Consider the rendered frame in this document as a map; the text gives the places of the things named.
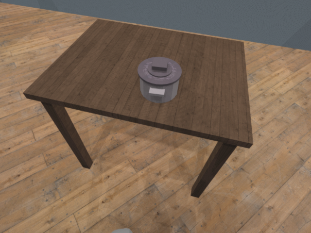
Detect pot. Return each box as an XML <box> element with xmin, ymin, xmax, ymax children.
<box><xmin>140</xmin><ymin>78</ymin><xmax>179</xmax><ymax>103</ymax></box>

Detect lid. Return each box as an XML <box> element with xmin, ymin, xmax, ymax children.
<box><xmin>138</xmin><ymin>57</ymin><xmax>182</xmax><ymax>86</ymax></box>

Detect table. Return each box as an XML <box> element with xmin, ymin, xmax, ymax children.
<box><xmin>23</xmin><ymin>19</ymin><xmax>253</xmax><ymax>198</ymax></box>

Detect knob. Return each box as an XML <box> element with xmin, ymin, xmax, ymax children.
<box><xmin>152</xmin><ymin>58</ymin><xmax>168</xmax><ymax>71</ymax></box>

